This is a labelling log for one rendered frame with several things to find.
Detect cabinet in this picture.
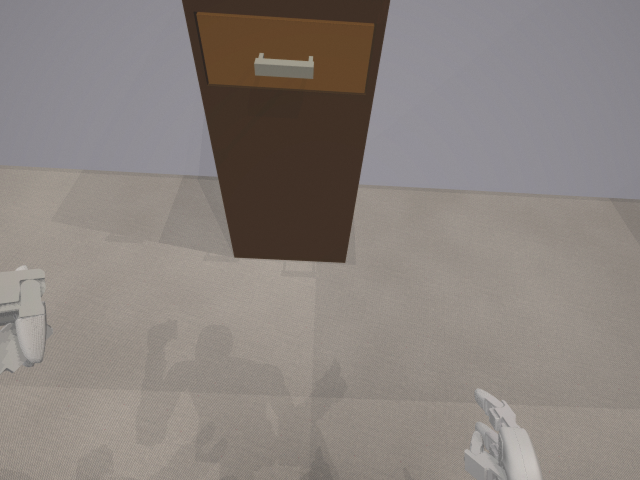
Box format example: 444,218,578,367
182,0,390,263

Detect robot left hand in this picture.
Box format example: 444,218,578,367
0,265,53,374

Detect drawer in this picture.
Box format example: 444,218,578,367
196,12,374,93

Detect handle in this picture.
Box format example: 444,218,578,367
254,53,314,79

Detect robot right hand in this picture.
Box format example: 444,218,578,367
464,389,543,480

